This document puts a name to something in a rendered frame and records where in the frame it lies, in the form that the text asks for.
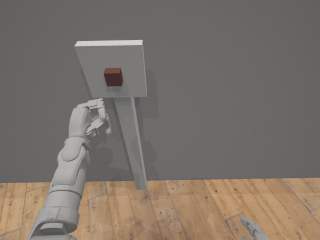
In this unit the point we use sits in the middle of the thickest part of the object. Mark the panel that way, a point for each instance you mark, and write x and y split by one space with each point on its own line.
94 57

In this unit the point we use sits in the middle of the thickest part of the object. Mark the button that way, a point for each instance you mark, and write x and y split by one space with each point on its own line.
113 77

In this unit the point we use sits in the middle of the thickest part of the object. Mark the robot left forearm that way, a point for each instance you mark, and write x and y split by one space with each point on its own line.
59 215

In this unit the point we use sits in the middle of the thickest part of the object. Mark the right robot hand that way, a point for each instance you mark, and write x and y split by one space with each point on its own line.
254 230

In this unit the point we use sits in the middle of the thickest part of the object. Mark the left robot hand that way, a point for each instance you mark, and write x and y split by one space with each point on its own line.
82 125

